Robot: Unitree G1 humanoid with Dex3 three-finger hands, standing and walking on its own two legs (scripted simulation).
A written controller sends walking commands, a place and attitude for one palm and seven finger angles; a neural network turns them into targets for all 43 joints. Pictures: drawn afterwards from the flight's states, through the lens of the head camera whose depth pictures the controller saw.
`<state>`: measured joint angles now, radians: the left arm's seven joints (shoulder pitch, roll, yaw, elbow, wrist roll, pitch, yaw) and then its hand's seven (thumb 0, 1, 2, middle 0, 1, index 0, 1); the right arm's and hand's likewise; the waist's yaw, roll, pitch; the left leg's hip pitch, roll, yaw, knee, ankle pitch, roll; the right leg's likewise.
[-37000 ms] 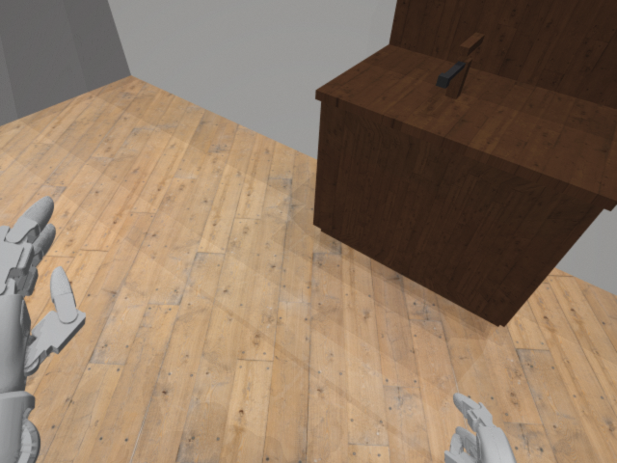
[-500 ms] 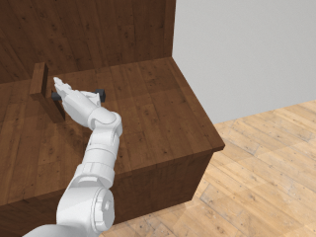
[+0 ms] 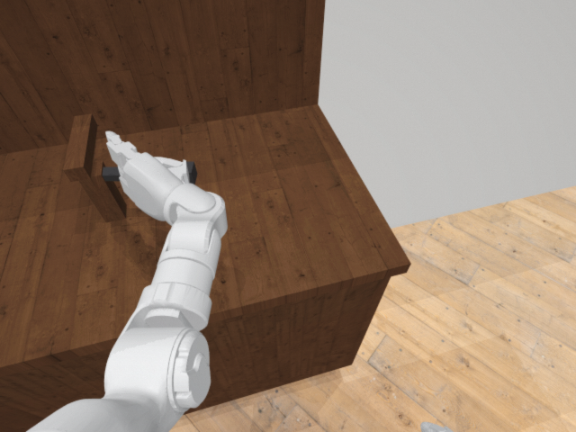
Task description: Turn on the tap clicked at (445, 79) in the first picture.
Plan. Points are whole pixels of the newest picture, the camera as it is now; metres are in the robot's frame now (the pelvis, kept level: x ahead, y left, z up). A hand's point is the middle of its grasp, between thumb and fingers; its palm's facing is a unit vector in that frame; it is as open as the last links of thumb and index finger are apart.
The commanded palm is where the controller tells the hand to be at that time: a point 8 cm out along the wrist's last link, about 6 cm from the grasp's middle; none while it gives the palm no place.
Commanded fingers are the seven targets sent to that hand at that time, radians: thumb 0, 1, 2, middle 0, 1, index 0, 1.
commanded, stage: lift the hand up off the lever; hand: left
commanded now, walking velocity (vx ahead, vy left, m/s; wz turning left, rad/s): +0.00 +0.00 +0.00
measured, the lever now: (187, 173) +0.51 +0.17 +0.07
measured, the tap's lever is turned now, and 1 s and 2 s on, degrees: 75 75 75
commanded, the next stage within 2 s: draw the hand back beside the body in 0.74 s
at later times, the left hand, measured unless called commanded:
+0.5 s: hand (180, 164) +0.45 +0.15 +0.15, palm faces +0.77 -0.63 -0.12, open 7.8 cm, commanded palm +0.39 +0.16 +0.15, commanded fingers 0.00 0.90 0.90 -0.15 -0.15 -0.15 -0.15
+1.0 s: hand (188, 160) +0.43 +0.14 +0.17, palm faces +0.51 -0.85 -0.11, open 7.8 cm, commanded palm +0.36 +0.18 +0.16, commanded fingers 0.00 0.90 0.90 -0.16 -0.18 -0.16 -0.18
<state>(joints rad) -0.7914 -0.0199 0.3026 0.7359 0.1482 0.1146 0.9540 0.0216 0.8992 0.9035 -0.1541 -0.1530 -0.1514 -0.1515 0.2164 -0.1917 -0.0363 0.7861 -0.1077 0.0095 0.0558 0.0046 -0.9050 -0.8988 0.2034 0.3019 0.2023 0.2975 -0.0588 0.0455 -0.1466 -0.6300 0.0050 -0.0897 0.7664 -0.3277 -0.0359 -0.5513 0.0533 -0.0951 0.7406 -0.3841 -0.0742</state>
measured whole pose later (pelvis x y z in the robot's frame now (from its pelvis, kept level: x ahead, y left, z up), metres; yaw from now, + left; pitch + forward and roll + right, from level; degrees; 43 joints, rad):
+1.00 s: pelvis +0.01 +0.00 +0.02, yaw -2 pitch +5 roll +0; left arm -0.55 0.05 0.16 0.44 0.07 0.17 0.58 0.02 0.90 0.90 -0.15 -0.16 -0.15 -0.16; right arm 0.22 -0.20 -0.02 0.72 -0.04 0.07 -0.02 0.01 -0.90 -0.90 0.20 0.30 0.20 0.30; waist -0.03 0.03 -0.11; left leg -0.42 0.01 -0.05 0.62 -0.29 -0.03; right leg -0.37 0.06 -0.05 0.62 -0.34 -0.07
